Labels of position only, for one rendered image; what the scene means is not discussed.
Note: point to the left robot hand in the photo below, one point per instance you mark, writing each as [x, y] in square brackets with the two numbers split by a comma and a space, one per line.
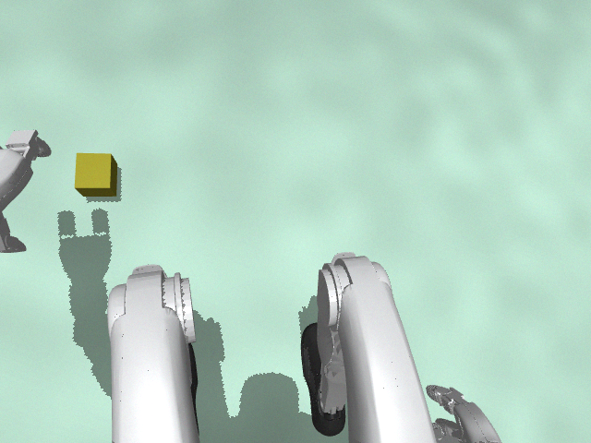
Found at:
[22, 147]

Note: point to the right robot hand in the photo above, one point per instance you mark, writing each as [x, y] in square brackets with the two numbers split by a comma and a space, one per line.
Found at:
[471, 426]

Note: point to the small box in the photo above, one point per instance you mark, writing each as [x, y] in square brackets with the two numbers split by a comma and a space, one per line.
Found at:
[96, 175]

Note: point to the right robot foot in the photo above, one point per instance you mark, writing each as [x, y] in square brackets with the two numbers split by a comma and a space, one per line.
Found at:
[326, 423]

